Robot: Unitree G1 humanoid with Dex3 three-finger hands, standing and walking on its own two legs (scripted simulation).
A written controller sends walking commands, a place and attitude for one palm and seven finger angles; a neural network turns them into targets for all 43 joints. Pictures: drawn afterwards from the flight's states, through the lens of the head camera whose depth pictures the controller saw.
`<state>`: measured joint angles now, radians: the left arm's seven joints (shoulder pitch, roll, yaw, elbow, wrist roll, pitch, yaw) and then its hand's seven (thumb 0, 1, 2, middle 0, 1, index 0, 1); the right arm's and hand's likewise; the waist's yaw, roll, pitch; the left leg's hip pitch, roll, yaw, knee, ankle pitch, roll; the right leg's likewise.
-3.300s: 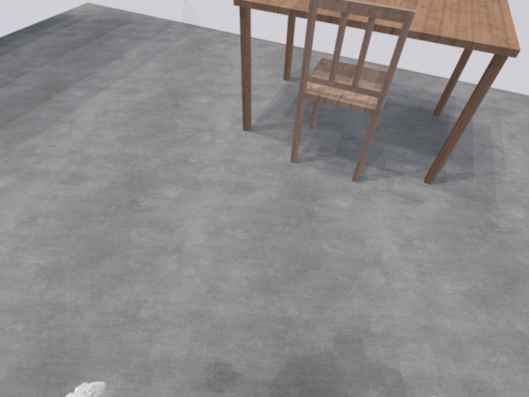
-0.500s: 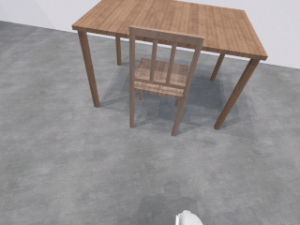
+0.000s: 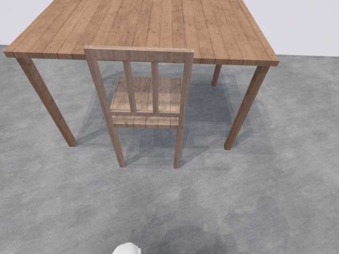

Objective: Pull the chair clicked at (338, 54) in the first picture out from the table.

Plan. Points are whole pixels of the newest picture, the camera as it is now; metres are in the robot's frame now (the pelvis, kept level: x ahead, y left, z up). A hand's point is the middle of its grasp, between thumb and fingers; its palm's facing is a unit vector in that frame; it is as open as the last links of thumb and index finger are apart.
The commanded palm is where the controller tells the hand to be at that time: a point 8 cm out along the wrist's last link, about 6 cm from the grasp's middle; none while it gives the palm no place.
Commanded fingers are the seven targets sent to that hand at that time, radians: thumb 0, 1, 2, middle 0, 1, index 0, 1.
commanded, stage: take the last steps up to it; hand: left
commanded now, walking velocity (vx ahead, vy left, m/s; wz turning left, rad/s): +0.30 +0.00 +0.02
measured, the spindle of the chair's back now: (130, 87) +0.75 +0.18 -0.09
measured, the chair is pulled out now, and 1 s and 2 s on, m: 0.00 0.00 0.00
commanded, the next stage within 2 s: come to a stop and stand still in 0.62 s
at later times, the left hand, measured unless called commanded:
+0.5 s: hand (96, 222) +0.23 +0.22 -0.16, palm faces -0.01 -0.99 -0.17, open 7.3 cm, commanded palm none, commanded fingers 0.00 0.90 0.90 -0.20 -0.30 -0.20 -0.30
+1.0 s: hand (117, 193) +0.32 +0.18 -0.18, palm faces +0.05 -0.98 -0.17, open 7.3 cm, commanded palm none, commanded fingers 0.00 0.90 0.90 -0.20 -0.30 -0.20 -0.30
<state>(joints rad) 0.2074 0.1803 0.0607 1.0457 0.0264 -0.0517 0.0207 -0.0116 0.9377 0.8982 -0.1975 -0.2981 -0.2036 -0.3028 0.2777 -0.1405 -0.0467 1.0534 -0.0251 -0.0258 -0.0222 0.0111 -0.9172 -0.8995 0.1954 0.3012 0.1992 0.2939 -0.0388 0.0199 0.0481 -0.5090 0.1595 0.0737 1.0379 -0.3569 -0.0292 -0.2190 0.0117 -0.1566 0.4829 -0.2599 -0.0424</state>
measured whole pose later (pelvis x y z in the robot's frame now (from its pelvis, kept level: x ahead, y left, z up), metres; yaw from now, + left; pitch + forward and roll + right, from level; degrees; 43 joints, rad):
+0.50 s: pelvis +0.18 +0.04 +0.01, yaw -2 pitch +0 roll +0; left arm 0.22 0.18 0.06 1.05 0.03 0.01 -0.01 0.00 0.92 0.90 -0.19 -0.30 -0.20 -0.30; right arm 0.40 -0.09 -0.02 1.12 -0.03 -0.06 -0.02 0.00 -0.91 -0.90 0.20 0.30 0.20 0.29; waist -0.03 -0.03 0.04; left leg -0.07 0.05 0.19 0.34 -0.27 0.01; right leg -0.50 -0.10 -0.08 0.83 -0.27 0.01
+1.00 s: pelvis +0.30 +0.01 +0.00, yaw -2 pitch -1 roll +0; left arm 0.23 0.16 0.04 1.08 0.01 0.02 0.04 0.00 0.93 0.90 -0.20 -0.30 -0.20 -0.30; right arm 0.18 -0.15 -0.02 1.06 -0.01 0.00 -0.04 0.01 -0.93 -0.90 0.19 0.30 0.20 0.29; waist 0.03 -0.04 0.06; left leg -0.27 0.03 0.10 0.54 -0.25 0.03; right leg -0.22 -0.03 -0.14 0.53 -0.28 -0.02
